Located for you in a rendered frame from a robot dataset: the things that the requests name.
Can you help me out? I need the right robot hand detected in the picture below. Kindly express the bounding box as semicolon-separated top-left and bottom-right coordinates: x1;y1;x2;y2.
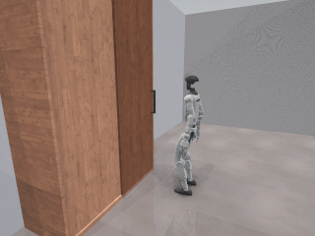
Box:
191;130;201;143

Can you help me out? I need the right robot forearm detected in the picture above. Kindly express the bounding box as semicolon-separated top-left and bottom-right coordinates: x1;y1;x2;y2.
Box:
195;113;203;130

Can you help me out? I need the handle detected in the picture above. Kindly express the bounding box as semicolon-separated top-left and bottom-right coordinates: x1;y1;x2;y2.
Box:
151;89;156;114

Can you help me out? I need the left robot hand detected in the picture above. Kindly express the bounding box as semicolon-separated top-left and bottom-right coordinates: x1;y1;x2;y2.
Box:
178;139;189;155

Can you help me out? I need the wardrobe door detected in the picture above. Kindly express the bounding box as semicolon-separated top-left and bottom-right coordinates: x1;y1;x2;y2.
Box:
39;0;121;236
111;0;154;196

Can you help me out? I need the robot right upper arm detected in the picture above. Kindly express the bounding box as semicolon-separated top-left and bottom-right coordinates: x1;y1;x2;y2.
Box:
198;95;204;116

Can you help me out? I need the robot left upper arm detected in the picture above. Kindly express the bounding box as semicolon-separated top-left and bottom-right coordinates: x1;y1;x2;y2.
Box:
184;94;196;120

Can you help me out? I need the left robot foot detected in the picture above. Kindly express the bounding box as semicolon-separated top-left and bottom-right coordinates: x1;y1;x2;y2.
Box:
174;188;193;196

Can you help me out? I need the robot left thigh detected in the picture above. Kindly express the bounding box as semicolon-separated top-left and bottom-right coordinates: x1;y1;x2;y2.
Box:
174;133;192;166

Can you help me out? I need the left robot forearm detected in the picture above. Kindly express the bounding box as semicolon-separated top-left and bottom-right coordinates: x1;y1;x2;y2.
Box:
183;115;194;141

